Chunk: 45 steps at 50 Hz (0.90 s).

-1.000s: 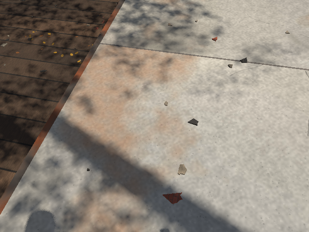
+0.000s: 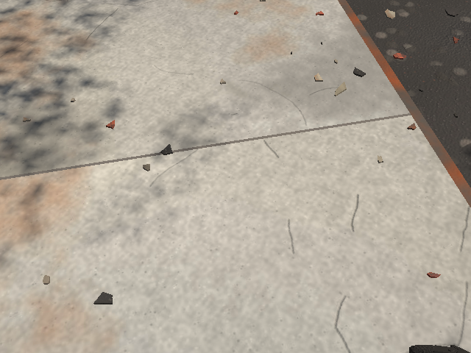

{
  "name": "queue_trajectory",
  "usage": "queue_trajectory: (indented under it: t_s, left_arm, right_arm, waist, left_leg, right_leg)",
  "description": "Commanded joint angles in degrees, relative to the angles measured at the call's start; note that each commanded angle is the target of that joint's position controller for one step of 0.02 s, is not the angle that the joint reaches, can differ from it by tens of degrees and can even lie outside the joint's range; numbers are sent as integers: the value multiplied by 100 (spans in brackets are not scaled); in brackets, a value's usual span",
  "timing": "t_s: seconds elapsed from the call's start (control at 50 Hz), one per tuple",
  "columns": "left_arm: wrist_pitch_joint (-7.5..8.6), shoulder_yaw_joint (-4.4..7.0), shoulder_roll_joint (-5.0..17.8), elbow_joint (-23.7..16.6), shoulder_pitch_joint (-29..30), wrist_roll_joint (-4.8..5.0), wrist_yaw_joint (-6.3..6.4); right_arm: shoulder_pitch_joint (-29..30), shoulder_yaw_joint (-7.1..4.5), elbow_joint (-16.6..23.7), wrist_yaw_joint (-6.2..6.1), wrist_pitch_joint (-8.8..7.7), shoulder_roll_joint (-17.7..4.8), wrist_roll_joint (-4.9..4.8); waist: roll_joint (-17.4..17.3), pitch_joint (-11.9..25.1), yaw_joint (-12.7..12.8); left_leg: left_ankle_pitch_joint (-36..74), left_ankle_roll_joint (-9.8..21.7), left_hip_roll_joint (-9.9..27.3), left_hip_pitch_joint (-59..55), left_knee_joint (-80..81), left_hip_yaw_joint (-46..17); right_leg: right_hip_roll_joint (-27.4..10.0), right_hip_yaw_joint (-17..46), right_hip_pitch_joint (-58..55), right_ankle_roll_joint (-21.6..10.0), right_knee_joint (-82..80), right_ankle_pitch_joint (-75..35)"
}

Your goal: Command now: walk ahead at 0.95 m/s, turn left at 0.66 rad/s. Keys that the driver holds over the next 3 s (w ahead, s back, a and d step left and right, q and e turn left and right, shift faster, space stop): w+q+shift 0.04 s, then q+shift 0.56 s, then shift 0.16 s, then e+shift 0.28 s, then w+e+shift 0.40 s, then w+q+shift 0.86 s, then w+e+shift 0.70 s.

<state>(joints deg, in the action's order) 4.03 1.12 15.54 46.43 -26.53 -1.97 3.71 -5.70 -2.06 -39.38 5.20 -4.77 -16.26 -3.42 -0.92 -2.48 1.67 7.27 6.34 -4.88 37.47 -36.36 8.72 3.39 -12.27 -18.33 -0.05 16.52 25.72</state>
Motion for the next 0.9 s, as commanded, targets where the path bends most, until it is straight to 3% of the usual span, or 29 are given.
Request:
queue_trajectory:
  t_s: [0.02, 0.04, 0.06, 0.08, 0.1, 0.12, 0.16, 0.18, 0.22, 0.26, 0.32, 0.36, 0.38, 0.4, 0.42, 0.44, 0.46, 0.48, 0.52, 0.56, 0.6, 0.66, 0.76, 0.8, 0.82, 0.84, 0.86, 0.88, 0.9]
  left_arm:
    - [1, 458, 1535, -842, 1818, -31, 99]
    - [292, 73, 96, -1110, 2132, -81, -183]
    - [522, -126, -307, -1439, 735, 391, -356]
    - [681, -63, 456, -1584, 1199, 457, -457]
    - [717, 15, 623, -1691, 1606, 468, -506]
    - [656, 30, 603, -1601, 1463, 346, -474]
    - [442, 132, 925, -1451, 1213, 158, -381]
    - [381, 154, 979, -1514, 1306, 72, -328]
    - [352, 40, 580, -1838, 2027, -120, -258]
    - [246, -17, 280, -1937, 2329, 7, -233]
    - [146, 129, 490, -2016, 2468, 260, -233]
    - [184, 265, 646, -1813, 2026, 255, -236]
    - [197, 303, 699, -1605, 1426, 152, -227]
    - [142, 295, 868, -1678, 1175, 75, -190]
    - [69, 307, 1026, -1647, 1210, -53, -237]
    - [0, 390, 928, -1772, 1799, -8, -200]
    - [-69, 294, 510, -1870, 2031, 21, -145]
    - [-171, 239, 439, -1881, 2211, 40, -121]
    - [-252, 296, 610, -1718, 2380, 25, -116]
    - [-246, 359, 671, -1498, 2119, -9, -117]
    - [-236, 423, 764, -1351, 1991, 12, -119]
    - [-269, 469, 908, -1224, 2035, 80, -171]
    - [-330, 505, 1106, -1020, 2043, 244, -314]
    - [-366, 405, 941, -818, 1875, 352, -345]
    - [-343, 278, 621, -650, 1534, 346, -406]
    - [-291, 70, 74, -722, 1362, 62, -528]
    - [-317, 199, 372, -811, 1525, 128, -470]
    - [-376, 330, 861, -751, 1701, 255, -407]
    - [-441, 452, 1048, -691, 1569, 345, -360]
  right_arm:
    - [-3782, -557, -600, -217, 228, -1339, -4]
    - [-3902, -388, -908, -270, 296, -1000, 247]
    - [-2655, -289, -412, -279, 115, -992, 475]
    - [-2396, -352, -2, -330, 108, -839, 409]
    - [-1820, -303, 95, -313, 18, -697, 406]
    - [-1179, -322, 296, -295, -72, -754, 394]
    - [-650, -374, 512, -354, -73, -925, 371]
    - [-549, -364, 496, -402, -62, -918, 309]
    - [-697, -407, 321, -567, 23, -1006, 201]
    - [-1169, -486, 72, -706, 265, -1078, 96]
    - [-1285, -474, 35, -805, 511, -852, 88]
    - [-904, -439, 228, -849, 562, -613, 117]
    - [-957, -351, 315, -815, 562, -305, 168]
    - [-1344, -181, 425, -787, 564, 211, 373]
    - [-2619, -189, 521, -630, 516, -182, 239]
    - [-2436, -317, 373, -594, 582, -731, 146]
    - [-1686, -429, 388, -629, 672, -1056, 122]
    - [-1303, -476, 459, -685, 771, -1126, 149]
    - [-999, -429, 669, -711, 860, -916, 184]
    - [-918, -343, 773, -708, 820, -592, 206]
    - [-747, -318, 857, -687, 799, -576, 223]
    - [-564, -273, 897, -637, 803, -567, 286]
    - [-469, -235, 834, -535, 819, -617, 298]
    - [-835, -203, 614, -493, 793, -481, 350]
    - [-977, -185, 553, -503, 787, -525, 392]
    - [-1068, -178, 564, -565, 795, -825, 472]
    - [-607, -199, 600, -556, 723, -929, 663]
    - [-195, -189, 680, -544, 607, -801, 714]
    - [16, -257, 608, -564, 533, -931, 658]
  waist:
    - [447, 1072, -2473]
    - [-2007, 671, -1890]
    - [-1924, 1687, -545]
    - [-565, 1481, -825]
    - [742, 236, -301]
    - [1115, -58, 158]
    - [964, -267, 431]
    - [935, -323, 466]
    - [651, -249, 170]
    - [112, 464, -213]
    - [-481, 747, -310]
    - [-652, 936, 17]
    - [-317, 1439, 181]
    - [790, 1964, 14]
    - [1962, 2737, -654]
    - [1535, 2368, -578]
    - [829, 1613, -308]
    - [421, 1255, -283]
    - [584, 622, -328]
    - [749, 713, -240]
    - [762, 891, -166]
    - [664, 1021, -158]
    - [910, 882, -154]
    - [817, 902, -342]
    - [563, 953, -337]
    - [-874, 1219, -110]
    - [-1231, 950, -174]
    - [-904, 588, -241]
    - [-1030, 350, -158]
  left_leg:
    - [66, 745, 296, -4613, 304, -803]
    - [-31, 945, 419, -5714, -328, -1453]
    - [-2718, 2030, 1507, -6130, 603, -4781]
    - [-4120, 2022, 1816, -5612, 2042, -5766]
    - [-3685, 1738, 1736, -4115, 2574, -5539]
    - [-2766, 1694, 1590, -3070, 2534, -5219]
    - [-532, 1618, 1151, -1758, 2491, -4308]
    - [287, 1440, 876, -1165, 2428, -3719]
    - [1547, 1076, 182, -541, 2057, -2749]
    - [949, 465, -233, -806, 1594, -2518]
    - [-601, 71, -208, -1432, 968, -3127]
    - [-1104, -237, -207, -1773, 51, -3259]
    - [-1921, -484, -401, -1757, -1196, -2881]
    - [-4876, -652, -806, -823, -2665, -2226]
    - [-5199, -829, -477, -188, -3976, -2315]
    - [-4403, -1053, 128, 198, -4503, -1928]
    - [-3769, -1161, 323, 331, -4528, -1681]
    - [-3338, -1205, 455, 179, -4415, -1520]
    - [-3105, -1191, 630, -177, -3837, -1253]
    - [-3089, -1160, 696, -288, -3387, -1083]
    - [-3004, -1130, 901, -224, -3024, -1123]
    - [-2835, -1002, 925, -795, -2279, -1104]
    - [-2742, -721, 640, -1790, -646, -788]
    - [-2154, -433, 413, -2846, 895, -696]
    - [-1703, -227, 685, -3675, 1491, -1109]
    - [-400, 162, 2157, -4423, 1656, -2740]
    - [-831, 971, 2823, -2853, 1873, -2899]
    - [-1188, 917, 2406, -2394, 2004, -2397]
    - [-1102, 763, 2162, -2323, 1991, -1989]
  right_leg:
    - [-957, 153, 2732, 393, 5546, -8129]
    - [455, 688, 5412, 383, 8681, 667]
    - [332, 2272, 6870, 230, 9356, 1035]
    - [148, 2461, 6830, -105, 8536, 431]
    - [-65, 2309, 6611, -326, 7472, -111]
    - [-300, 2327, 6102, -255, 6828, -335]
    - [-533, 2267, 5303, 136, 6036, -285]
    - [-617, 2079, 4876, 283, 5205, -380]
    - [-287, 1581, 4189, 502, 3499, -1187]
    - [266, 1412, 3423, 588, 2237, -2587]
    - [418, 1787, 3161, 677, 1198, -3096]
    - [91, 2066, 2657, 539, 564, -3670]
    - [-538, 2350, 1817, 251, 498, -4069]
    - [-1849, 3641, 614, -239, 1066, -6165]
    - [-3319, 5606, 14, -1425, 1032, -5858]
    - [-3114, 5754, 588, -1653, 676, -3554]
    - [-2451, 4645, 1281, -1328, 478, -2309]
    - [-2048, 3949, 1948, -1040, 325, -1859]
    - [-1588, 2942, 3018, -973, 65, -2260]
    - [-1563, 2457, 2940, -1152, -44, -2831]
    - [-1876, 2347, 2638, -1365, -106, -3032]
    - [-1978, 2109, 2850, -1480, -159, -2858]
    - [-1944, 1718, 3072, -1341, -24, -2364]
    - [-1746, 1629, 3464, -1051, 392, -2303]
    - [-1475, 1456, 4020, -578, 648, -1721]
    - [-850, 851, 4790, 45, 1935, 203]
    - [-690, 1187, 4772, 285, 2514, 921]
    - [-696, 1408, 4480, 366, 3188, 552]
    - [-520, 1293, 4779, 418, 3842, 266]
